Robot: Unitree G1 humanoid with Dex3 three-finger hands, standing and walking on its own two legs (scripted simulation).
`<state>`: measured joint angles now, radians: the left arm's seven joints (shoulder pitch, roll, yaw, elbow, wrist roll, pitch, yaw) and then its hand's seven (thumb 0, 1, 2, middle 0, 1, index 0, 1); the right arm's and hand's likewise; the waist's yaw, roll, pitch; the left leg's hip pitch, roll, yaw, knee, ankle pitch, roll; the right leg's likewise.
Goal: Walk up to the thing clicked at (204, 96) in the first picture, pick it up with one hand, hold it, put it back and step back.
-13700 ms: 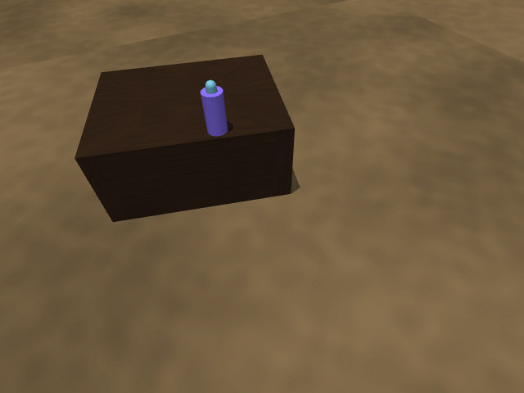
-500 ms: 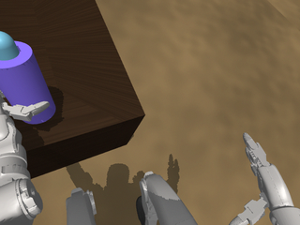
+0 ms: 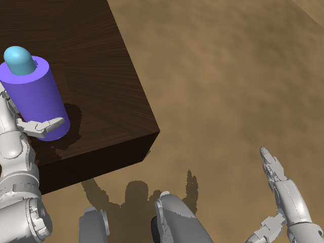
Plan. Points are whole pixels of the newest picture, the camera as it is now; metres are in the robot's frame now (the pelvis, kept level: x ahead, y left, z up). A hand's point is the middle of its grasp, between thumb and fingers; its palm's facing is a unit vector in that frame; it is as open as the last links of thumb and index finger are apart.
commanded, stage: lift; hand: left
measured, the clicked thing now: (36, 95) +0.50 +0.20 -0.01
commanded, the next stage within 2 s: hold in 1.54 s
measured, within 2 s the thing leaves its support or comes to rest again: neither
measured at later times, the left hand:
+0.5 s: hand (25, 113) +0.45 +0.21 +0.01, palm faces +0.24 -0.97 -0.04, open 12.5 cm
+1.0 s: hand (22, 133) +0.37 +0.19 +0.09, palm faces +0.23 -0.97 -0.05, open 12.5 cm
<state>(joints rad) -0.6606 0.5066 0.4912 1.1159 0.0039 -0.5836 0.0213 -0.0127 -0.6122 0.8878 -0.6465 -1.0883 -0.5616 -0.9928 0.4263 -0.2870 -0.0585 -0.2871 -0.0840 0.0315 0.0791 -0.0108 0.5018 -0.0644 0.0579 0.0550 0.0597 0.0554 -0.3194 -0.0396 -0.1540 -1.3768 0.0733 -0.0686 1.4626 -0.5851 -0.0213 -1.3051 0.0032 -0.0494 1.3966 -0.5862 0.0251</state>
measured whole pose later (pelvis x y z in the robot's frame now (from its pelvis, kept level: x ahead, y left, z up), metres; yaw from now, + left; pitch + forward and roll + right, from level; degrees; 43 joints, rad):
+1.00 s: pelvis +0.01 +0.00 +0.07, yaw +2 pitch +15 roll -1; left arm -0.23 0.22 0.23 0.60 -0.09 -0.42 0.06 -0.01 -0.61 0.89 -0.64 -1.09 -0.56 -0.99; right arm 0.48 -0.24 -0.07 -0.12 -0.03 0.08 0.00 -0.01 0.53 -0.06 0.05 0.05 0.06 0.06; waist -0.10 -0.02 -0.12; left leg -0.90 0.05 -0.01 1.12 -0.48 -0.01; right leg -0.86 -0.02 -0.01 1.10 -0.50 0.03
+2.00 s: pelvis +0.03 +0.00 +0.10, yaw +2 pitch +10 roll -1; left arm -0.03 0.17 0.15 0.28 -0.12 -0.24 0.07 -0.02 -0.61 0.89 -0.65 -1.08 -0.57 -0.98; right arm 0.47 -0.21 -0.06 0.02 -0.01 0.05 -0.03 -0.01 0.51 -0.06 0.05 0.05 0.05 0.06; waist -0.05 0.00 -0.11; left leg -0.68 0.04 0.01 0.97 -0.46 -0.01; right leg -0.65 -0.03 0.01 0.95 -0.47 0.03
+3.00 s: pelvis +0.03 +0.00 +0.11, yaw +2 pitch +8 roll +0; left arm -0.02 0.16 0.15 0.25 -0.13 -0.20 0.07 -0.02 -0.61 0.89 -0.65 -1.08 -0.57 -0.98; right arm 0.42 -0.20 -0.07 0.16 0.00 0.01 -0.05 -0.01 0.51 -0.06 0.05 0.05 0.05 0.06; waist -0.04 0.00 -0.09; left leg -0.63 0.04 0.01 0.91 -0.43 -0.02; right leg -0.60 -0.03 0.01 0.90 -0.45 0.03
